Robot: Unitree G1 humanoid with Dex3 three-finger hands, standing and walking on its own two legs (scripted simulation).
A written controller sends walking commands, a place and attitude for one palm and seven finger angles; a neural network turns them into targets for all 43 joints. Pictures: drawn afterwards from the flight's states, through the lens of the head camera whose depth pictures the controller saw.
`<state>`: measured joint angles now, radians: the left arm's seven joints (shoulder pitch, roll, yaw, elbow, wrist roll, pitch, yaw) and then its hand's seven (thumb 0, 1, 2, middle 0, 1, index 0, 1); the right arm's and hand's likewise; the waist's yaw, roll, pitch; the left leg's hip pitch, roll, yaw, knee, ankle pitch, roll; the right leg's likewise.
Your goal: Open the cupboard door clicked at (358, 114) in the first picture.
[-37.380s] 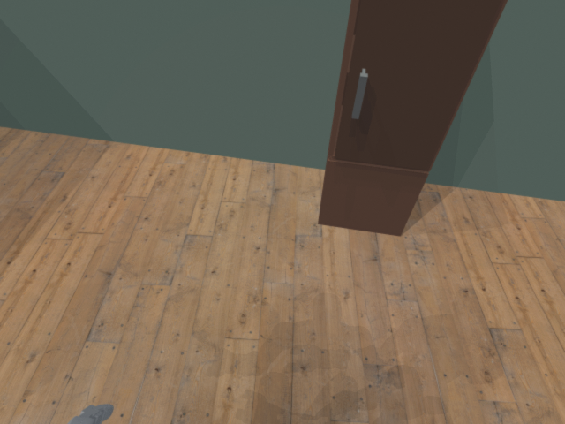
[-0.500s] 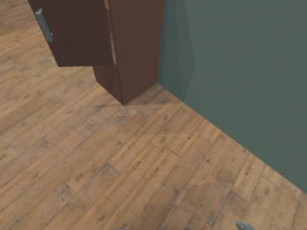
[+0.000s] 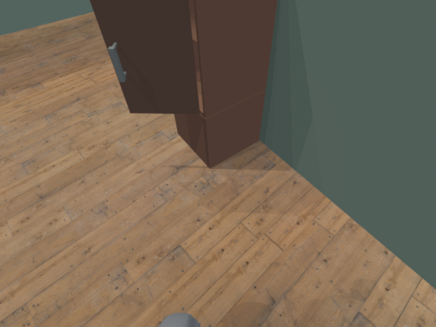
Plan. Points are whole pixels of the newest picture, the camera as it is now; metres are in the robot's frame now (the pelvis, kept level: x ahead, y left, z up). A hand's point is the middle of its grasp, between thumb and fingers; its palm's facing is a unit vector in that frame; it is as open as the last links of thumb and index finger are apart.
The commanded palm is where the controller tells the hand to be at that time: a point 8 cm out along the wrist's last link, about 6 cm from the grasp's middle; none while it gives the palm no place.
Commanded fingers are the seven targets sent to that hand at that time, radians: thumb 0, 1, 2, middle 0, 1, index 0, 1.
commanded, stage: take the last steps up to it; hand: left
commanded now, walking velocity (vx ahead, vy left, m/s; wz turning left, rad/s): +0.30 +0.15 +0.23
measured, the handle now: (118, 62) +1.04 +0.47 -0.07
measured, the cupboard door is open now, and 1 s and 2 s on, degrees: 51 51 51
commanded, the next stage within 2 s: come to a stop and stand still in 1.24 s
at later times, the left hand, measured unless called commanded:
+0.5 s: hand (92, 316) +0.16 +0.29 -0.17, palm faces +0.14 -0.96 -0.22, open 7.4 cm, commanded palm none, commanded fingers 0.00 0.90 0.90 -0.20 -0.30 -0.20 -0.30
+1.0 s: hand (107, 262) +0.28 +0.30 -0.16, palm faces +0.18 -0.96 -0.21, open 7.2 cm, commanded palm none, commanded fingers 0.00 0.90 0.90 -0.20 -0.30 -0.20 -0.30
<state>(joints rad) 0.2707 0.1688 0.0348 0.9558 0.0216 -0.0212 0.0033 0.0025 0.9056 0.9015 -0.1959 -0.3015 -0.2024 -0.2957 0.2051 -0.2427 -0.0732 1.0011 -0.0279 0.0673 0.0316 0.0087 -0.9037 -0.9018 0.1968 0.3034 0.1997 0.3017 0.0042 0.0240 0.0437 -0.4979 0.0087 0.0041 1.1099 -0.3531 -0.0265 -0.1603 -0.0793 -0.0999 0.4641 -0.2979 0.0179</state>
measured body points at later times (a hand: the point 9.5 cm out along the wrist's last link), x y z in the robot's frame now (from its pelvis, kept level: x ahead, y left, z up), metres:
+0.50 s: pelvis +0.13 +0.09 +0.00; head +0.15 +0.09 +0.45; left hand +0.16 +0.34 -0.15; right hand +0.19 -0.14 -0.16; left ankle +0.11 +0.18 -0.74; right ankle +0.17 -0.02 -0.68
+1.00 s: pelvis +0.32 +0.11 +0.01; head +0.35 +0.11 +0.46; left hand +0.27 +0.35 -0.14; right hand +0.39 -0.12 -0.15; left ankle +0.38 +0.28 -0.70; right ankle +0.28 +0.00 -0.74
